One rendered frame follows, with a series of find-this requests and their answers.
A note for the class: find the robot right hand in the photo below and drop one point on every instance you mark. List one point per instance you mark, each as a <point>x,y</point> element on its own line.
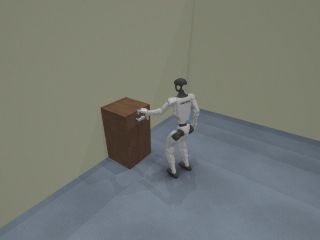
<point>195,125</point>

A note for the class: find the cabinet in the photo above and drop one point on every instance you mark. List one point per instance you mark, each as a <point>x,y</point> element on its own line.
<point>126,146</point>

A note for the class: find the right robot foot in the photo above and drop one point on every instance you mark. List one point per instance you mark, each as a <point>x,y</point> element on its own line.
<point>186,167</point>

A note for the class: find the robot left thigh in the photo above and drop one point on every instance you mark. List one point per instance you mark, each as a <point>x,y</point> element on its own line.
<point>171,139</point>

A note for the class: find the right robot upper arm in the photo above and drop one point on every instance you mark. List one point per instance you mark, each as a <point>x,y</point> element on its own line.
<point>194,104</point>

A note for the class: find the left robot upper arm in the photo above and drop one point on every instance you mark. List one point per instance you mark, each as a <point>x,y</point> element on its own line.
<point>170,102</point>

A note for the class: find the robot left hand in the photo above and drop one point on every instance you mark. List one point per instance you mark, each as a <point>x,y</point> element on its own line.
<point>143,110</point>

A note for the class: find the robot right forearm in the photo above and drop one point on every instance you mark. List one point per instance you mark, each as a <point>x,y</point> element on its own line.
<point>195,118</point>

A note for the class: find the robot left forearm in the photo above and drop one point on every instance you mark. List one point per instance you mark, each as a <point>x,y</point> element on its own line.
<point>153,112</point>

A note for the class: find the handle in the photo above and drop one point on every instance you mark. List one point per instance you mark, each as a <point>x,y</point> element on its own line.
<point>141,118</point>

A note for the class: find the drawer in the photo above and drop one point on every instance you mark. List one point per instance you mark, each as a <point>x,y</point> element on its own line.
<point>132,119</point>

